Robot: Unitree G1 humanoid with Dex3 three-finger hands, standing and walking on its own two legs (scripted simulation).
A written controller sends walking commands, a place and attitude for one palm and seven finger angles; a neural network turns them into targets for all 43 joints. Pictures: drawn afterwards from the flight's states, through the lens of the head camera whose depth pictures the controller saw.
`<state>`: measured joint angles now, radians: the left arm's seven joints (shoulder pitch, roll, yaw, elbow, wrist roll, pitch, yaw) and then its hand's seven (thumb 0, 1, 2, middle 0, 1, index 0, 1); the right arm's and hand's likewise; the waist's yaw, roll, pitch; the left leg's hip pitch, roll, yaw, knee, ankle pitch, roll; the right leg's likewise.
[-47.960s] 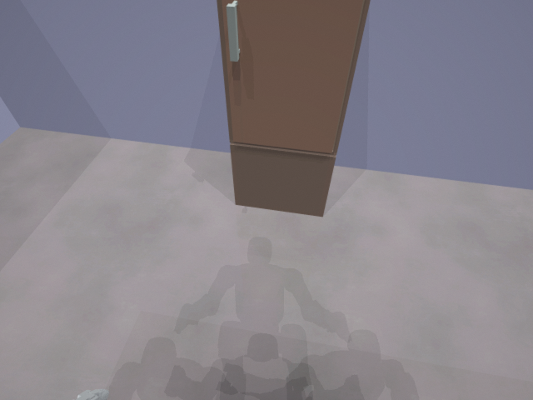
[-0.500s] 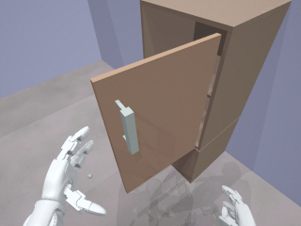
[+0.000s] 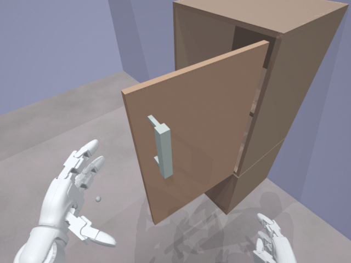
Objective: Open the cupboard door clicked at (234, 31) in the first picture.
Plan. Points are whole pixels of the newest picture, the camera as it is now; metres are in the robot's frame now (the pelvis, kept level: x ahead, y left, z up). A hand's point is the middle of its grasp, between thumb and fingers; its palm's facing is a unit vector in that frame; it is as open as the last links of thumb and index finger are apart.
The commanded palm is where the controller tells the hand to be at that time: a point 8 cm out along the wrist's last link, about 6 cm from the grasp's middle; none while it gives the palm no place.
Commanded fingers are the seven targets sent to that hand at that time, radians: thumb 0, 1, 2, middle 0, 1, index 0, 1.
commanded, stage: draw the hand back to the body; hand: left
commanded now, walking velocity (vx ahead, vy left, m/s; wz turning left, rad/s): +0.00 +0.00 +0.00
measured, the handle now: (159, 147) +0.34 +0.08 +0.11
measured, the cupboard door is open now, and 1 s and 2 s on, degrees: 85 85 85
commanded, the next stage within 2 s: step back with the hand held close in 1.20 s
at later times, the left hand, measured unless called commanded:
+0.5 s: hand (66, 186) +0.21 +0.23 +0.14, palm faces +0.32 -0.88 -0.35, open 13.0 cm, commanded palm +0.16 +0.27 +0.16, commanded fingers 0.00 0.38 0.68 -0.18 -0.30 -0.18 -0.30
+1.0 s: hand (47, 173) +0.22 +0.26 +0.17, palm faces +0.43 -0.81 -0.39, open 7.7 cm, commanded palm +0.17 +0.30 +0.18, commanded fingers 0.00 0.90 0.90 -0.20 -0.30 -0.20 -0.30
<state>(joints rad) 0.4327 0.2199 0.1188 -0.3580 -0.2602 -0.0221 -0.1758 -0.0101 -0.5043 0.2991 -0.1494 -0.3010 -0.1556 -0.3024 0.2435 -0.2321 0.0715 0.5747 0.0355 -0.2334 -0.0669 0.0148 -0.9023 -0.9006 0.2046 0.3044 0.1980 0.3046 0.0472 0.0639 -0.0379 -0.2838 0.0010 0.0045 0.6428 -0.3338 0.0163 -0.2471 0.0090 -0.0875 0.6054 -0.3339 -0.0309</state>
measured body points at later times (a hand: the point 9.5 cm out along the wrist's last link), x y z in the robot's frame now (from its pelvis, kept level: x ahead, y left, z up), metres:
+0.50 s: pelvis +0.01 +0.01 +0.02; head +0.00 -0.01 +0.46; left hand +0.19 +0.27 +0.16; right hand +0.19 -0.20 -0.07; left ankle +0.01 +0.11 -0.73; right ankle +0.00 -0.10 -0.73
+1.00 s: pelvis +0.02 +0.00 +0.02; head +0.00 -0.02 +0.47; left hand +0.19 +0.30 +0.19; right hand +0.21 -0.22 -0.07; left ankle +0.01 +0.11 -0.73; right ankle +0.00 -0.10 -0.73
